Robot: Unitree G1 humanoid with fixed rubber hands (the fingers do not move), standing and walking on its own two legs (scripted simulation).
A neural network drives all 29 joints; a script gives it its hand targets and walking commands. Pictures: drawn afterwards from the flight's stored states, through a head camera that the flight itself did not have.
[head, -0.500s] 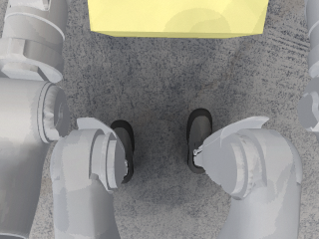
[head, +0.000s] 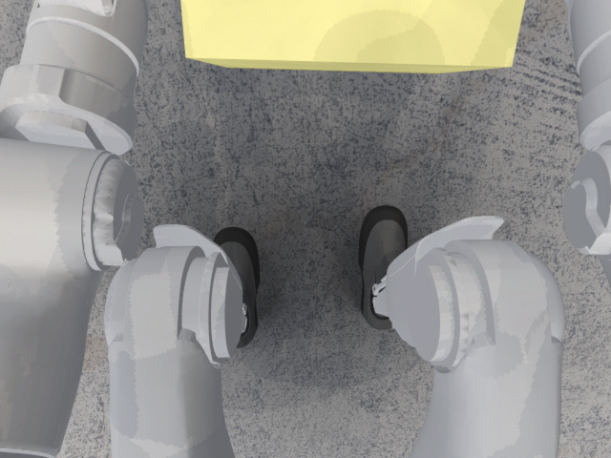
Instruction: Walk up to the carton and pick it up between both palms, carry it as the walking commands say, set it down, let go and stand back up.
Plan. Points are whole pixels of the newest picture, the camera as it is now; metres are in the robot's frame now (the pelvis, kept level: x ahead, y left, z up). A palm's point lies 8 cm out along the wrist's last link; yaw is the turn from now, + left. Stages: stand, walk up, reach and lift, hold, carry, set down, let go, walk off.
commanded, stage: reach and lift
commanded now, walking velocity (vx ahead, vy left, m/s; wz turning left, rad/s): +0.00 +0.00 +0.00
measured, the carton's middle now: out of the picture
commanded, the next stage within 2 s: none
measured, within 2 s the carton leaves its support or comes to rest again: leaves its support in 0.62 s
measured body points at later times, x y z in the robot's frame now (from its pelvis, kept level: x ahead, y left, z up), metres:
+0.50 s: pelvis +0.00 +0.00 -0.01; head +0.39 -0.03 +0.21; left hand +0.59 +0.12 -0.19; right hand +0.57 -0.26 -0.19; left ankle +0.10 +0.12 -0.32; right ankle +0.11 -0.12 -0.32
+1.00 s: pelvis -0.02 +0.00 +0.03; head +0.36 -0.04 +0.25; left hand +0.60 +0.12 -0.12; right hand +0.57 -0.25 -0.12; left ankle +0.10 +0.12 -0.32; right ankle +0.11 -0.12 -0.32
